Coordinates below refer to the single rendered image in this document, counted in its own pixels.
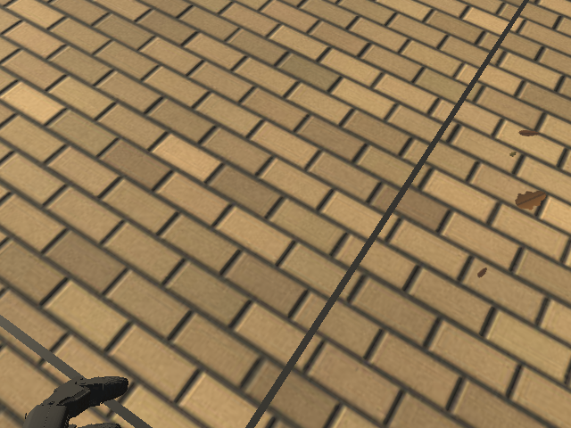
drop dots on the robot left hand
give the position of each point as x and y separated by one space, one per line
74 397

